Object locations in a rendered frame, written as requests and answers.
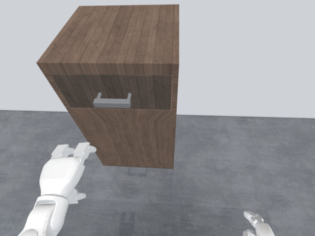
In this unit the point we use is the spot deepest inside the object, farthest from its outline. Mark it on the robot left hand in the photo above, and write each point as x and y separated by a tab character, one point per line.
61	173

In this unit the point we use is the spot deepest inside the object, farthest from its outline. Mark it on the handle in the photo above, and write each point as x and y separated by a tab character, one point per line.
112	103

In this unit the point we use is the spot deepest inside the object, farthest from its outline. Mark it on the robot left forearm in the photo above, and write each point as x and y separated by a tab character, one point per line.
47	216

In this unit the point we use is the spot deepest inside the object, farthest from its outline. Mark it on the drawer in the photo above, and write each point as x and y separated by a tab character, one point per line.
151	92

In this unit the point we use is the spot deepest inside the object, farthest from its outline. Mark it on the cabinet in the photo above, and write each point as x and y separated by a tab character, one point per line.
128	40

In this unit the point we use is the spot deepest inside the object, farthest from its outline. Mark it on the robot right hand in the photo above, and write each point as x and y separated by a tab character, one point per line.
261	228

